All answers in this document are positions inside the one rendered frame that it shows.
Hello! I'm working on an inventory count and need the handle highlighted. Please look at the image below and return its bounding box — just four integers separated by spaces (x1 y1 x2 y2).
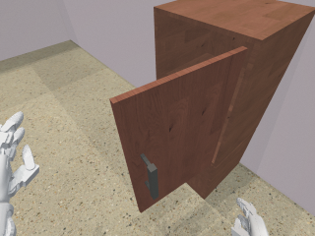
140 153 159 200

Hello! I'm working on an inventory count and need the cupboard door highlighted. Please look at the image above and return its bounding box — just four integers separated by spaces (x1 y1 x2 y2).
109 46 248 213

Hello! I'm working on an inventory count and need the left robot hand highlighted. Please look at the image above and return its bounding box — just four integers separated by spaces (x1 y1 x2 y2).
0 111 39 203

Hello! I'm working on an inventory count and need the right robot hand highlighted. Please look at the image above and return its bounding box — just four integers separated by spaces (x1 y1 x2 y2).
231 198 269 236

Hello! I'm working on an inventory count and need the robot left forearm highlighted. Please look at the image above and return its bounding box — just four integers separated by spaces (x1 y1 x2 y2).
0 202 17 236

